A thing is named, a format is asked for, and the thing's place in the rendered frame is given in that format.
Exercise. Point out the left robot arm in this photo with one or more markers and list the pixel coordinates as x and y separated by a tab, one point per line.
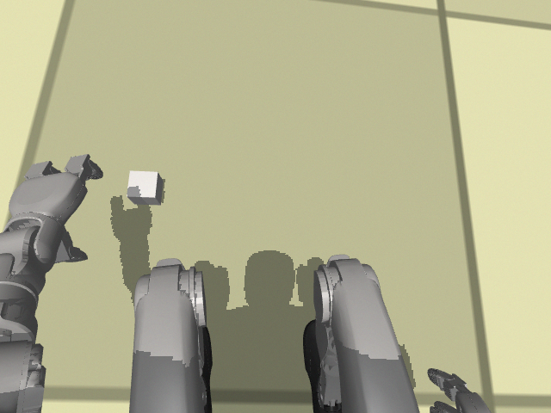
28	249

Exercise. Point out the left robot hand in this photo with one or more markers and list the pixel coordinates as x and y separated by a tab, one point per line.
57	195

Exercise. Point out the right robot hand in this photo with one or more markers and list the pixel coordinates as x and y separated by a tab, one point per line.
456	390

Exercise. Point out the cube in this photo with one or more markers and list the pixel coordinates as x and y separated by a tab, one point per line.
145	188

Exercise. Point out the right robot foot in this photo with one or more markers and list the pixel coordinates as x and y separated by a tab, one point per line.
312	365

